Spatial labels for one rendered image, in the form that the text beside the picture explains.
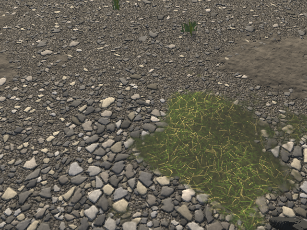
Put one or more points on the robot right hand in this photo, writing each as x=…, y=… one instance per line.
x=282, y=223

